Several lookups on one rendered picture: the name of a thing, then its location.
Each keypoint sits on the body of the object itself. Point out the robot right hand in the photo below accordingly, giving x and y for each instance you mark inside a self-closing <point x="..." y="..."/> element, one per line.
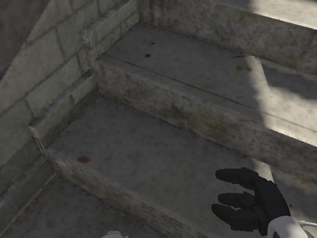
<point x="258" y="210"/>

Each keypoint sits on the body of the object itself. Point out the robot left shin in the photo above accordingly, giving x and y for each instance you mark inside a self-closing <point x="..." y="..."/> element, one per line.
<point x="114" y="233"/>

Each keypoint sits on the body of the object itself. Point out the robot right forearm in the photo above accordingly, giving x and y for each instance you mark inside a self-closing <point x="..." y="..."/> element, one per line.
<point x="286" y="227"/>

